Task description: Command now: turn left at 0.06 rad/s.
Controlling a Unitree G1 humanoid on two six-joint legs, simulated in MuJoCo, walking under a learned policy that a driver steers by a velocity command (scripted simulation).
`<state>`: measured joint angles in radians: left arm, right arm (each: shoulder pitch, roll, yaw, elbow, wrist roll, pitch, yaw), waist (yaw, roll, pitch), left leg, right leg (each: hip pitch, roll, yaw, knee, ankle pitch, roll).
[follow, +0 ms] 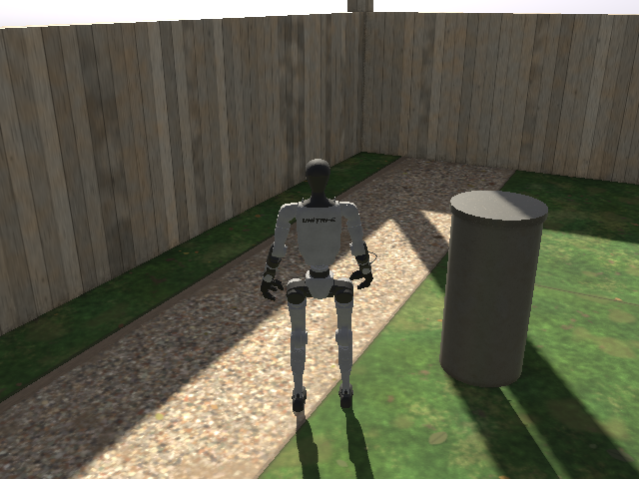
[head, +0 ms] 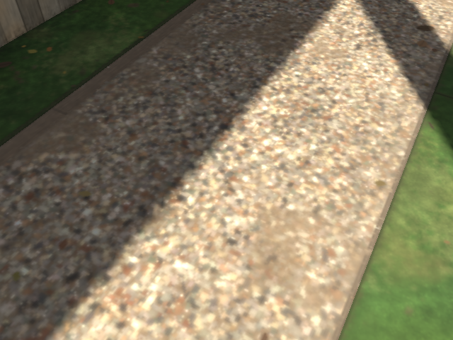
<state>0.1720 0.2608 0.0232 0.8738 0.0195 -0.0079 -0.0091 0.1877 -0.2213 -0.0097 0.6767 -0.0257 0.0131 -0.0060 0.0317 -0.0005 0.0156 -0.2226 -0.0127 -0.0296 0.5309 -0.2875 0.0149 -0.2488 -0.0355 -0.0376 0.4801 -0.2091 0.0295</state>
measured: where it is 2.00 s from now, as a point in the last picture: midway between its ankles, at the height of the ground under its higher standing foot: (280, 212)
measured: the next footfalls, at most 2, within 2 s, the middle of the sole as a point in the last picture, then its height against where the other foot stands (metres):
left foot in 0.70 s outside the picture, level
right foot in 1.26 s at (283, 277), level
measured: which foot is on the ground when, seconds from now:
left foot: down 0.00-0.26, up 0.28-0.68, down 0.70-1.00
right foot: down 0.00-0.70, up 0.72-1.00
